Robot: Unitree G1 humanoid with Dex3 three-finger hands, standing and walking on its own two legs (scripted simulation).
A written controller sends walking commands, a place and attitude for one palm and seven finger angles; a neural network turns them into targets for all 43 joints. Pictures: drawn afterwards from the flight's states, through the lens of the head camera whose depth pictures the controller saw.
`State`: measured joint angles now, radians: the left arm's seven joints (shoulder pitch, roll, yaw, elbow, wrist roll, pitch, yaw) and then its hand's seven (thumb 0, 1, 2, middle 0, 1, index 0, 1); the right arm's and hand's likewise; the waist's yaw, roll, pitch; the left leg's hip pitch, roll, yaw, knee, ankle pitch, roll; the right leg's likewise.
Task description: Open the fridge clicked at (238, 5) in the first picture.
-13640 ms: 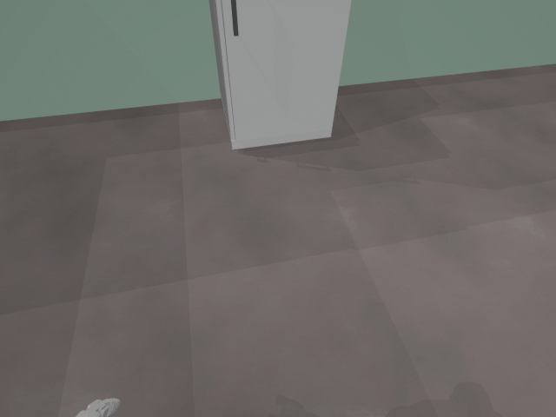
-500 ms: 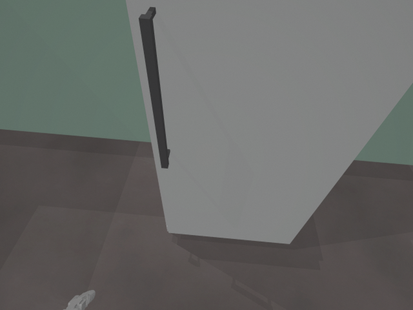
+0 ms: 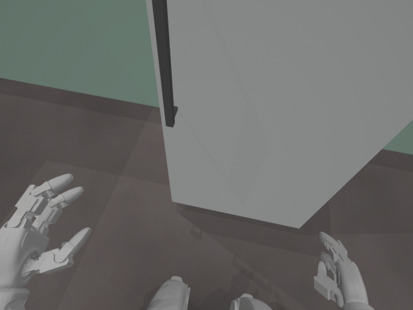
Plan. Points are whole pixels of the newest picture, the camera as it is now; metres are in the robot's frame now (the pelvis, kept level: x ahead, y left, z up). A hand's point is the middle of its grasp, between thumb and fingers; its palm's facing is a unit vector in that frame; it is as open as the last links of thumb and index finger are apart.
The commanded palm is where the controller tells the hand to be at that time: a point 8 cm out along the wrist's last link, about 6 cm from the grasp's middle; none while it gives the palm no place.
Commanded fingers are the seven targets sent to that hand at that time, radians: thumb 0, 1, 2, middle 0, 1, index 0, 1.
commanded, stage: raise the hand to about handle height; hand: left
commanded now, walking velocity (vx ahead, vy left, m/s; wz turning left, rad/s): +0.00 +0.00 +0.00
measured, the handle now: (167, 46) +0.55 +0.16 +0.19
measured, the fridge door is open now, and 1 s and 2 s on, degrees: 0 0 0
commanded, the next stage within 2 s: move the hooked fingers beside the handle in 1.52 s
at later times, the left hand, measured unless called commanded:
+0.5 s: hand (64, 208) +0.24 +0.26 +0.09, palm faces -0.10 -0.99 -0.06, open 12.5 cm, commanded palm +0.22 +0.33 +0.12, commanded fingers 0.00 -0.38 0.35 -0.29 -1.12 -0.29 -1.12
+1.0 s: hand (23, 151) +0.29 +0.31 +0.17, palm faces -0.02 -1.00 -0.09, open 14.0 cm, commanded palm +0.26 +0.36 +0.17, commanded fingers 0.00 -0.50 0.30 -0.30 -1.20 -0.30 -1.20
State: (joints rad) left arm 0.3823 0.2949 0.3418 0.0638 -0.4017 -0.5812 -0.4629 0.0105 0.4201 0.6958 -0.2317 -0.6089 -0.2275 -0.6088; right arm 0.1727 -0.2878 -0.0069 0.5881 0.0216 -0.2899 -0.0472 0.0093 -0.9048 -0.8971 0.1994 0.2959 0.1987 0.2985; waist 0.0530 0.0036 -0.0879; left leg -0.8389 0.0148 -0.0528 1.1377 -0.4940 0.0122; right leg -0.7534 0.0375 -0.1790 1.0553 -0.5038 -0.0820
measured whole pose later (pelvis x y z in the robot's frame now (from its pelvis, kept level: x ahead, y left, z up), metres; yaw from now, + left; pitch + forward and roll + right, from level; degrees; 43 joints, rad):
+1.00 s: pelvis +0.01 +0.05 +0.06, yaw -1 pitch +3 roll -3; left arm 0.01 0.45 0.40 0.22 -0.35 -0.13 -0.48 -0.02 -0.50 0.30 -0.30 -1.20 -0.30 -1.20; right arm 0.27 -0.26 0.08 0.57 0.06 -0.25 -0.09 0.01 -0.90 -0.90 0.20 0.30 0.20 0.30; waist 0.03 0.03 -0.05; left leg -0.47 -0.03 0.03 0.76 -0.35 0.08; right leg -0.41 0.00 -0.09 0.69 -0.34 -0.01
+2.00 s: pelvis +0.01 +0.01 +0.06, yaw -2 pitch +5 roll -1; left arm -0.23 0.46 0.39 0.54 -0.34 -0.15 -0.53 -0.02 -0.50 0.30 -0.30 -1.20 -0.30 -1.20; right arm 0.28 -0.29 0.06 0.60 0.07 -0.20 -0.10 0.01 -0.90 -0.90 0.20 0.30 0.20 0.30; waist -0.01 0.03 -0.05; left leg -0.50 0.00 0.02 0.74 -0.33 0.03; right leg -0.45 0.04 -0.09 0.69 -0.33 -0.05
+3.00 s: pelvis +0.02 +0.03 +0.05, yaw -3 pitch +11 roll -2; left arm -0.69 0.50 0.37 0.99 -0.20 -0.29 -0.39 -0.02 -0.50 0.30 -0.30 -1.20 -0.30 -1.20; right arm 0.36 -0.28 0.05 0.64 0.04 -0.04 -0.07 0.01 -0.90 -0.90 0.20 0.30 0.20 0.30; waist -0.09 0.00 -0.06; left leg -0.63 0.00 0.05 0.79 -0.36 0.05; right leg -0.59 0.03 -0.07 0.74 -0.35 -0.03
